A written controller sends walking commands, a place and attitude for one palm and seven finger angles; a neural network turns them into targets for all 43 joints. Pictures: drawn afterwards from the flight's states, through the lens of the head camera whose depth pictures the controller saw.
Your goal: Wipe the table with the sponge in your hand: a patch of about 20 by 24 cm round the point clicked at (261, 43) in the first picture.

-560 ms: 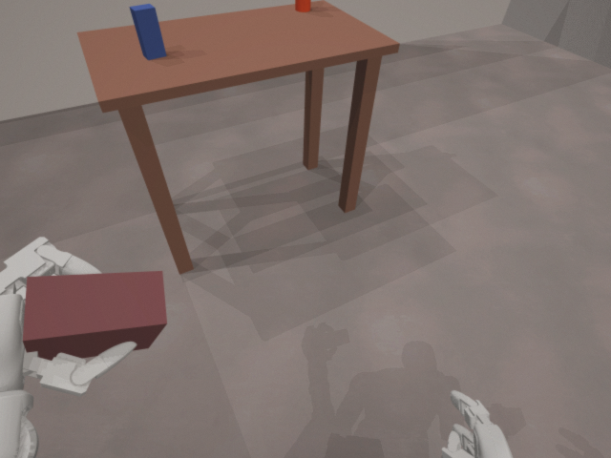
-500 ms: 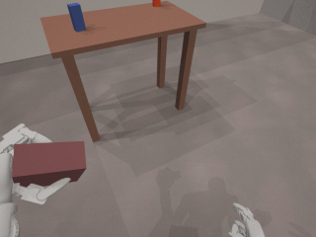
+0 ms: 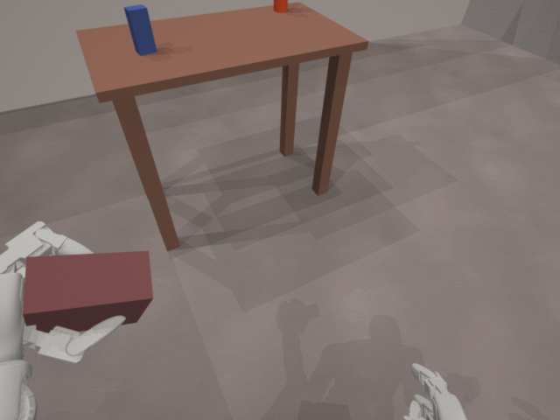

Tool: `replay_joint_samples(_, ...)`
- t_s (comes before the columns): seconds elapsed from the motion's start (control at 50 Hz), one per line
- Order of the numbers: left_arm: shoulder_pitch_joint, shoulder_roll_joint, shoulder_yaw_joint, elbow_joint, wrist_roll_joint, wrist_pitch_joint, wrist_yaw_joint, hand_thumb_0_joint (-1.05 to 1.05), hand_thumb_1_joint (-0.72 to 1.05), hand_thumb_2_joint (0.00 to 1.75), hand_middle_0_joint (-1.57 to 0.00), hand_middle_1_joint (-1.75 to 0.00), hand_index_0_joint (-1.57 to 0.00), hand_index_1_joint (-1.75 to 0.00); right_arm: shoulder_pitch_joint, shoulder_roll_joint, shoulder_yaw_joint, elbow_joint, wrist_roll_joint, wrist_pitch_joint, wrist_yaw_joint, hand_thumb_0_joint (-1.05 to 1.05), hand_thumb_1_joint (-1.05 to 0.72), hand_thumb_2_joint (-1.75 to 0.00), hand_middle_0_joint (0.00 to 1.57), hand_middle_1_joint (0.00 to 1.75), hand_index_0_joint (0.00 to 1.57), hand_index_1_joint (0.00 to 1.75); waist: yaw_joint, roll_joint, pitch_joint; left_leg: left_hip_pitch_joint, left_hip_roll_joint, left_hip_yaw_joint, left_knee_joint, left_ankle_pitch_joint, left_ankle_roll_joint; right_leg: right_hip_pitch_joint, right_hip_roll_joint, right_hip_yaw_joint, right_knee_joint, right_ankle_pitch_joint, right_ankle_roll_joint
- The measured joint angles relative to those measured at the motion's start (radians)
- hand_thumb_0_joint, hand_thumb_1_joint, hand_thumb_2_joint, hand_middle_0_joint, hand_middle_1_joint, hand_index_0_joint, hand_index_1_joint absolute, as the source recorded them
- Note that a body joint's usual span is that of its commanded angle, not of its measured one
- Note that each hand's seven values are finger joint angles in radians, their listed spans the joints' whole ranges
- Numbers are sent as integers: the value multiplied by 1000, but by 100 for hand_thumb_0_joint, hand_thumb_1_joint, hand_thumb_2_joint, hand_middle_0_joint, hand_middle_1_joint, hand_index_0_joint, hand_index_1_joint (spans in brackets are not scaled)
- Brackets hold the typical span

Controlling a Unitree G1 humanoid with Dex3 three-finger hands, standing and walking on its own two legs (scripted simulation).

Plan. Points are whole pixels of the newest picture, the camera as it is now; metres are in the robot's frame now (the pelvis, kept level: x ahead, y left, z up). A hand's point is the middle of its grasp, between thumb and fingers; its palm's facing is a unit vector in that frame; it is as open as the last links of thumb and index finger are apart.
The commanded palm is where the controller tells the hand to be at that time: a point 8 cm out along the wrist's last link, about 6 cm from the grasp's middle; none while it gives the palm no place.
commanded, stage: walk to a spot facing it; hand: left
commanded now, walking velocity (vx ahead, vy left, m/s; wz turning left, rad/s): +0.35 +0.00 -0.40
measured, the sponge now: (107, 292) +0.22 +0.22 +0.14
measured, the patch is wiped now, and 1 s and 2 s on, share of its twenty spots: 0.00 0.00 0.00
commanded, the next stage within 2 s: turn to face it in 1.66 s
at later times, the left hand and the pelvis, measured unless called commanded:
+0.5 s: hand (174, 216) +0.32 +0.16 +0.16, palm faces +0.26 -0.85 -0.46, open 9.8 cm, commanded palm +0.27 +0.22 +0.18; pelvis +0.08 -0.04 +0.00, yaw -6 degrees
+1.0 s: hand (261, 128) +0.50 +0.07 +0.17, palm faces +0.22 -0.81 -0.54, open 9.8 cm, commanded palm +0.46 +0.13 +0.18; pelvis +0.24 -0.11 -0.02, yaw -12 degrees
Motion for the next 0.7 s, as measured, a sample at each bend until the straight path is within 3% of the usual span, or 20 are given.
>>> replay_joint_samples(0.04, 5, -1, 0, -2, 2, 2, 2, -1, -45, 97, -78, -133, -78, -133, 0, 1, 1, 2, -3, 3, -1, 2, -91, -90, 21, 30, 20, 30, 5, -2, -5, -3, 3, 9, 13, -16, 3, -10, 2, 7, 22, -23, -4)
replay_joint_samples(0.12, 7, -9, 2, -1, 8, 13, 9, -1, -45, 97, -78, -133, -78, -133, 7, 4, 1, 0, -7, 11, -12, 2, -91, -90, 21, 30, 21, 30, 5, 5, -24, -5, 18, 22, 35, -69, 9, -35, 13, 9, 99, -188, -20)
replay_joint_samples(0.18, -8, -1, 14, 1, 11, 12, 13, 0, -45, 97, -78, -133, -78, -133, 10, 15, 1, -1, -11, 2, -17, 2, -91, -90, 21, 30, 21, 30, 3, 14, -21, 0, 40, 25, 50, -47, 4, -45, 16, -40, 184, -245, -19)
replay_joint_samples(0.26, -13, 8, 27, 14, 11, 11, 11, 0, -45, 97, -78, -133, -78, -133, 15, 26, 7, 0, -14, 3, -5, 1, -91, -90, 21, 30, 21, 30, 9, 21, -34, -1, 74, 49, 109, -114, -23, -8, 22, -91, 146, -220, -38)
replay_joint_samples(0.32, -44, -3, -9, 27, 13, 14, 3, 0, -45, 97, -78, -133, -78, -133, 16, 13, -1, 20, -9, 13, 4, 1, -91, -90, 21, 30, 21, 30, 3, 25, -37, -69, 68, 34, 311, -244, -12, -12, 25, -101, 162, -142, -83)
replay_joint_samples(0.36, -52, -21, -35, 33, 13, 7, -4, 0, -45, 97, -79, -133, -78, -133, 12, -2, -4, 46, -7, 23, 10, 1, -91, -90, 21, 30, 21, 30, 3, 14, -33, -128, 48, 24, 475, -238, -19, 13, 23, -94, 137, -163, -93)
replay_joint_samples(0.4, -28, -25, -38, 25, 13, -5, -10, 0, -45, 97, -79, -133, -78, -133, 8, -15, -6, 52, -7, 34, 12, 2, -91, -90, 21, 30, 21, 30, -2, 4, -30, -169, 44, 31, 546, -207, -26, 40, 24, -76, 88, -155, -91)
replay_joint_samples(0.44, 3, -8, -26, 9, 11, -20, -14, 0, -45, 97, -79, -133, -78, -133, 6, -24, -11, 43, -8, 41, 10, 2, -91, -90, 21, 30, 21, 30, -12, -7, -24, -193, 51, 45, 523, -175, -29, 64, 24, -59, 37, -136, -89)
replay_joint_samples(0.5, 24, 35, 6, -26, 7, -36, -12, 0, -45, 97, -79, -133, -78, -133, 8, -32, -22, 20, -7, 44, 6, 2, -91, -90, 21, 30, 20, 30, -19, -27, -6, -183, 64, 76, 353, -146, -24, 92, 22, -40, -5, -132, -91)
replay_joint_samples(0.6, 29, 57, 44, -73, -11, -44, 2, 0, -45, 97, -79, -133, -78, -133, 18, -50, -38, -10, -5, 37, 3, 2, -91, -90, 20, 30, 20, 30, -9, -31, 7, -92, 57, 134, 72, -59, -7, 126, 27, -15, 21, -193, -78)
replay_joint_samples(0.64, 35, 59, 59, -87, -19, -43, 9, 0, -45, 98, -79, -133, -78, -133, 13, -47, -41, -20, -3, 35, 0, 2, -91, -90, 20, 30, 20, 30, -5, -43, 7, -34, 44, 165, 1, 18, 2, 115, 23, 5, 113, -257, -67)
replay_joint_samples(0.7, 17, 49, 67, -53, -21, -33, 15, 0, -45, 98, -79, -133, -78, -133, -25, -12, -37, -17, -3, 35, -3, 2, -91, -90, 20, 30, 20, 30, -2, -66, 14, 5, 45, 211, 59, -60, 3, 1, 0, -2, 436, -328, -36)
